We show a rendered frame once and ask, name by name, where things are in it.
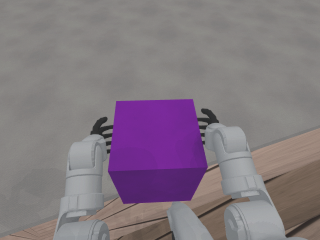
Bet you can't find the robot left forearm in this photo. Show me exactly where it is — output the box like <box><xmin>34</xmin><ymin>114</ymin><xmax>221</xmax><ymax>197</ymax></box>
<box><xmin>53</xmin><ymin>134</ymin><xmax>108</xmax><ymax>240</ymax></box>

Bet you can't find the robot left hand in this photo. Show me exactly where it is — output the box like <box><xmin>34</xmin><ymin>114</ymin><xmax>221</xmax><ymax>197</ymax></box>
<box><xmin>90</xmin><ymin>117</ymin><xmax>114</xmax><ymax>154</ymax></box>

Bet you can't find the robot right forearm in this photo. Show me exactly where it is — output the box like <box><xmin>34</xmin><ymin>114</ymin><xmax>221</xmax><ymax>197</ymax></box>
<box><xmin>204</xmin><ymin>123</ymin><xmax>285</xmax><ymax>234</ymax></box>

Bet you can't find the robot right hand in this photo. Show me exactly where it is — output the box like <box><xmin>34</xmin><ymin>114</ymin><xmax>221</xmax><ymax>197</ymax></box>
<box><xmin>197</xmin><ymin>108</ymin><xmax>219</xmax><ymax>145</ymax></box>

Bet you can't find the right robot thigh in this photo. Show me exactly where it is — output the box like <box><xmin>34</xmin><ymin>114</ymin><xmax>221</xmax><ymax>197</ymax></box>
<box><xmin>166</xmin><ymin>203</ymin><xmax>214</xmax><ymax>240</ymax></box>

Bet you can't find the robot left upper arm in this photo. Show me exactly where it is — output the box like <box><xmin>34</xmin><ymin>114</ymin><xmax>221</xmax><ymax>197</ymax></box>
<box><xmin>54</xmin><ymin>219</ymin><xmax>110</xmax><ymax>240</ymax></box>

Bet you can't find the right robot shin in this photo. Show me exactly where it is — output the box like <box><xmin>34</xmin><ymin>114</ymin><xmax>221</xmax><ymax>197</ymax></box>
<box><xmin>171</xmin><ymin>201</ymin><xmax>181</xmax><ymax>240</ymax></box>

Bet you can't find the robot right upper arm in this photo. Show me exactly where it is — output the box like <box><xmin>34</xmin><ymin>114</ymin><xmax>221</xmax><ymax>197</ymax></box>
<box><xmin>224</xmin><ymin>200</ymin><xmax>308</xmax><ymax>240</ymax></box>

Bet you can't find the carton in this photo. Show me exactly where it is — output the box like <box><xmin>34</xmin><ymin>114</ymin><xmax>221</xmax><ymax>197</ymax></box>
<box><xmin>108</xmin><ymin>99</ymin><xmax>208</xmax><ymax>204</ymax></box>

